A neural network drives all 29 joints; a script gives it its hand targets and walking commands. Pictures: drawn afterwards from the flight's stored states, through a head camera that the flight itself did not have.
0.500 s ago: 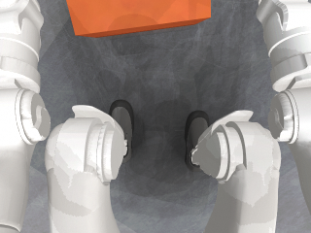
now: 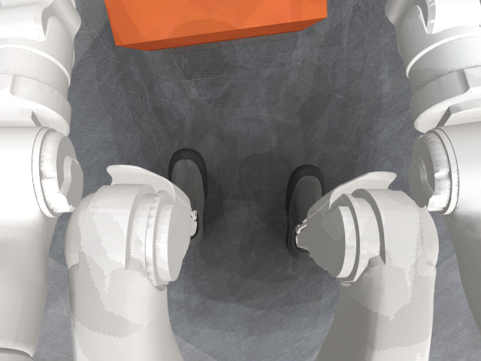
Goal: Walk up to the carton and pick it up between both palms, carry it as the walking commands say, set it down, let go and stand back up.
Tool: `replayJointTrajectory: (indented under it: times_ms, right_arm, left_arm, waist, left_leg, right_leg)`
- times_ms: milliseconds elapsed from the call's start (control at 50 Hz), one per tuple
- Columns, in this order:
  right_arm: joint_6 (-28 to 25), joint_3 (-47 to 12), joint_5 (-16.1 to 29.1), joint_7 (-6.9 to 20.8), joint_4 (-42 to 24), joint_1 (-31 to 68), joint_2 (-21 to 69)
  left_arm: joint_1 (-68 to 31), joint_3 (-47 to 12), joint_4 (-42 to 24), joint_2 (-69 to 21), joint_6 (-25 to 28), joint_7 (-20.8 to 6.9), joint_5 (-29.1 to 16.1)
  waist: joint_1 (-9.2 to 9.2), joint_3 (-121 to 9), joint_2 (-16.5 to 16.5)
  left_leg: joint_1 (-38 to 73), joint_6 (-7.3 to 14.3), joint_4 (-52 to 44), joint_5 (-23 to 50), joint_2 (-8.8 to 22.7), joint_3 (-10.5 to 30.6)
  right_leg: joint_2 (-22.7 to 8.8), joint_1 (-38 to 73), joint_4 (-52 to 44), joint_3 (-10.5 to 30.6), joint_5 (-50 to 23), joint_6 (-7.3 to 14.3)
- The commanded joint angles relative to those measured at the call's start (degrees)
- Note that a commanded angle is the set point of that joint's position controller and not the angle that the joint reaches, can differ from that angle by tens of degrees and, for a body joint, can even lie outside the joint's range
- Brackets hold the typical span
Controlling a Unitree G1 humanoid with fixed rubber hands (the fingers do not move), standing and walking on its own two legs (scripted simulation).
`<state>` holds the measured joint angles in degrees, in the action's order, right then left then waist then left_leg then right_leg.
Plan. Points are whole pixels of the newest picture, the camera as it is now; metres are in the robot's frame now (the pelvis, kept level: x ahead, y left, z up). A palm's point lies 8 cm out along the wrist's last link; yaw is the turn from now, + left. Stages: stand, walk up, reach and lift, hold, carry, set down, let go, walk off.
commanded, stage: reach and lift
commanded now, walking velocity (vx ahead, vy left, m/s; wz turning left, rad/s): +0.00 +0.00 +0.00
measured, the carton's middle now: out of the picture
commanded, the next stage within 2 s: none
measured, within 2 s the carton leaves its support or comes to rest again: leaves its support in 1.08 s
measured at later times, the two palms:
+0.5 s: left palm out of the picture +0.52 +0.24 -0.20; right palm out of the picture +0.56 -0.11 -0.20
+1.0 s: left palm out of the picture +0.52 +0.23 -0.20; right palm out of the picture +0.55 -0.12 -0.20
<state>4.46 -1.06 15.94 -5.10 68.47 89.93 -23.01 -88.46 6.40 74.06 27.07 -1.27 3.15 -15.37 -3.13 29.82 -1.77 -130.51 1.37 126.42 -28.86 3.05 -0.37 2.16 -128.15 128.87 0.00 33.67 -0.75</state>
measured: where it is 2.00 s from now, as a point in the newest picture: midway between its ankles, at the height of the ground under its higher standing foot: (245, 220)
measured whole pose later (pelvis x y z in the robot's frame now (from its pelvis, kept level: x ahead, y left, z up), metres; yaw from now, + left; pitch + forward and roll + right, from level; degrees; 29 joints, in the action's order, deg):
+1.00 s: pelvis +0.01 +0.00 +0.00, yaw +0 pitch +33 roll +0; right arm 6.9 2.4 11.1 -6.5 65.6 87.2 -18.2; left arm -86.1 2.1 70.6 25.1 -4.8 4.0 -17.7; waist -3.2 28.5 -2.3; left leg -129.7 0.3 127.3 -30.3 2.1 0.2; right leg 3.4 -127.7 129.8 0.3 34.8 -0.8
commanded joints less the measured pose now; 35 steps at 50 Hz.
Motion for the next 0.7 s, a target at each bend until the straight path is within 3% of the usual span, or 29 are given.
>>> replayJointTrajectory:
  times_ms: [0, 180, 280, 380, 500, 680]
  right_arm:
    - [-1.6, 0.2, -0.7, -0.2, -6.0, 16.1, -3.2]
    - [-2.6, 1.0, -3.2, -1.3, -7.5, 17.1, -0.2]
    - [-3.2, 0.0, -3.3, -0.7, -7.2, 17.6, 4.2]
    - [-3.1, -3.2, -2.2, 2.2, -8.2, 21.8, 15.2]
    - [-2.4, -6.2, -2.8, 8.3, -9.7, 28.0, 37.2]
    - [-1.1, -4.6, -4.2, 12.0, -12.9, 27.1, 45.8]
  left_arm:
    - [-15.1, -1.1, -5.5, 4.8, 1.7, -0.2, -0.7]
    - [-17.8, -3.9, -5.8, 0.0, 2.2, -0.7, -2.7]
    - [-19.2, -5.9, -6.1, -4.3, 2.6, -1.1, -3.2]
    - [-22.9, -9.1, -7.3, -14.7, 2.2, -3.4, -3.7]
    - [-29.9, -13.2, -10.0, -36.6, 0.4, -9.2, -3.9]
    - [-29.2, -11.4, -13.4, -44.6, -1.6, -13.0, -1.8]
  waist:
    - [-2.29, -68.1, -0.7]
    - [0.32, -69.2, -1.3]
    - [0.09, -68.7, -1.2]
    - [-1.01, -68.1, -1.7]
    - [-1.06, -66.4, -1.7]
    - [-1.65, -63.4, -1.5]
  left_leg:
    - [36.8, -1.4, -6.8, 19.9, -2.0, 2.0]
    - [35.5, -1.5, -6.8, 20.5, -3.0, 2.1]
    - [35.7, -1.4, -7.3, 20.5, -3.5, 2.2]
    - [36.1, -1.1, -7.7, 20.3, -3.9, 2.1]
    - [35.0, -0.8, -6.8, 19.7, -4.8, 1.2]
    - [31.0, 0.6, -6.0, 19.3, -5.5, 0.5]
  right_leg:
    - [0.2, 24.4, -8.6, 0.3, -14.1, -0.3]
    - [0.6, 27.4, -9.0, 0.4, -16.0, -0.1]
    - [1.1, 26.9, -9.1, 0.2, -15.9, 0.3]
    - [1.6, 25.3, -8.8, -0.2, -15.5, 0.5]
    - [2.7, 22.5, -8.0, -0.2, -14.9, 1.2]
    - [3.7, 19.1, -7.8, -1.0, -15.0, 2.3]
